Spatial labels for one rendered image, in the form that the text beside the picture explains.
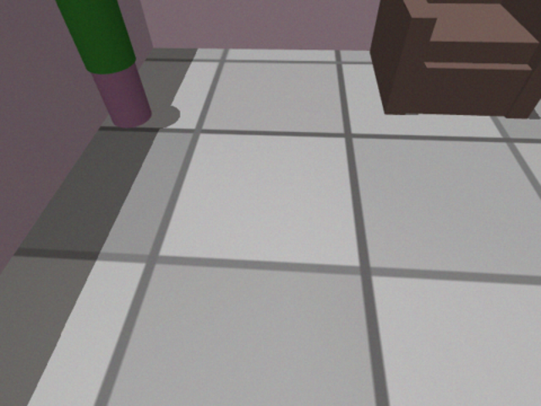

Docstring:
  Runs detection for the armchair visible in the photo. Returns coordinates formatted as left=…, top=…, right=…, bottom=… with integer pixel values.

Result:
left=370, top=0, right=541, bottom=119

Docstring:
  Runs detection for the potted plant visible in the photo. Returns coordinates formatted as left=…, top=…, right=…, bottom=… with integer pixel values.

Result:
left=55, top=0, right=151, bottom=128

